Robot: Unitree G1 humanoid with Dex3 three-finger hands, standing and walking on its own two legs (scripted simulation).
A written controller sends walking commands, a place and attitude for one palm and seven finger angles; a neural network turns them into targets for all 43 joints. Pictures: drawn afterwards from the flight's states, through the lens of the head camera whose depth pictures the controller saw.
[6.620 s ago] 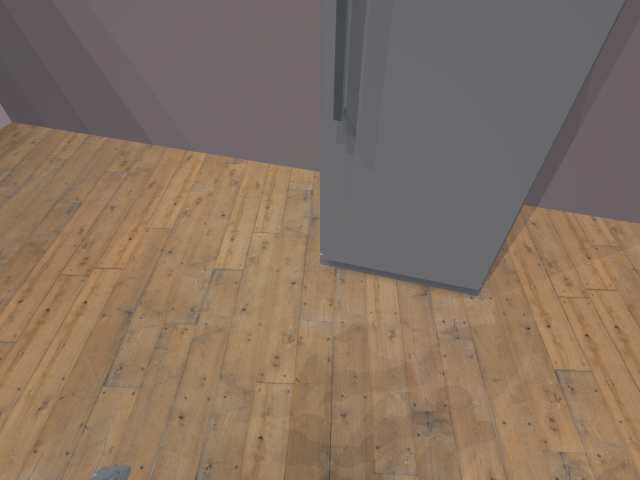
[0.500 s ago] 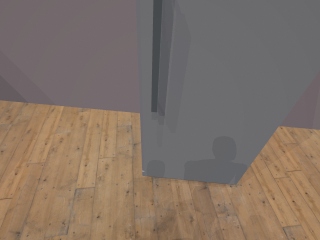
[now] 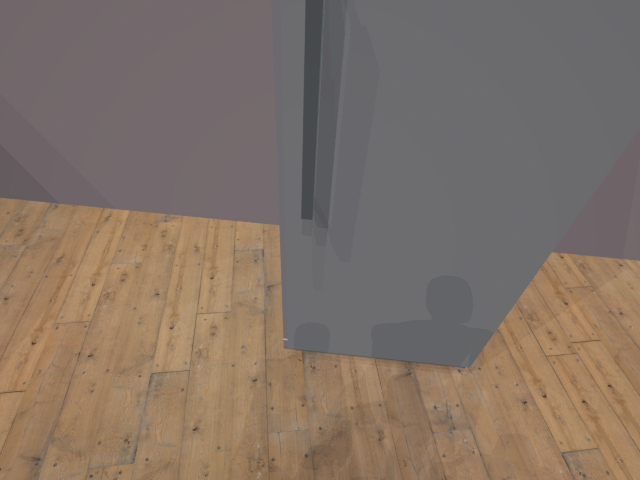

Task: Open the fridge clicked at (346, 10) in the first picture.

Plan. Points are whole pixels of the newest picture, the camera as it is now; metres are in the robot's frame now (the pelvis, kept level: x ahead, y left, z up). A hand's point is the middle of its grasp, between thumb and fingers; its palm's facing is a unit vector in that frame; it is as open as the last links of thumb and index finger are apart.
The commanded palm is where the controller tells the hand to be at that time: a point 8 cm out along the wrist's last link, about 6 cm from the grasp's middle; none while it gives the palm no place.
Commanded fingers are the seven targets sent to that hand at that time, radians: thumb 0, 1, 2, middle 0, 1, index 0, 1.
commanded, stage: look again from close up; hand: left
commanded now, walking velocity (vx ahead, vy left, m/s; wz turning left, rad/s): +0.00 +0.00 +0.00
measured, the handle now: (312, 99) +0.62 +0.06 +0.19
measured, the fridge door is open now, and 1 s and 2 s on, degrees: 0 0 0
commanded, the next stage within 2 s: shuffle to correct the standing spot in 1.74 s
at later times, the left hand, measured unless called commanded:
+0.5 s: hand out of the picture -0.02 +0.15 -0.18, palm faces +0.07 -0.99 -0.15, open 7.4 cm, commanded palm none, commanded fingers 0.00 0.90 0.90 -0.20 -0.30 -0.20 -0.30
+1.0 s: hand out of the picture +0.00 +0.14 -0.17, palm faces +0.06 -0.99 -0.14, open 7.4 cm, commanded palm none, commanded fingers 0.00 0.90 0.90 -0.20 -0.30 -0.20 -0.30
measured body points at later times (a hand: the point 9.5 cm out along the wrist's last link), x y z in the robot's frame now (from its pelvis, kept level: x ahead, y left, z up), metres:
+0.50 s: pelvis +0.01 +0.00 +0.00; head +0.01 +0.00 +0.45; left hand -0.03 +0.20 -0.16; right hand +0.00 -0.21 -0.16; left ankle +0.07 +0.09 -0.74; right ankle +0.02 -0.12 -0.74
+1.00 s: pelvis +0.02 -0.02 +0.00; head +0.02 -0.01 +0.45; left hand +0.00 +0.19 -0.16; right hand +0.01 -0.23 -0.16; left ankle +0.07 +0.09 -0.74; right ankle +0.02 -0.12 -0.74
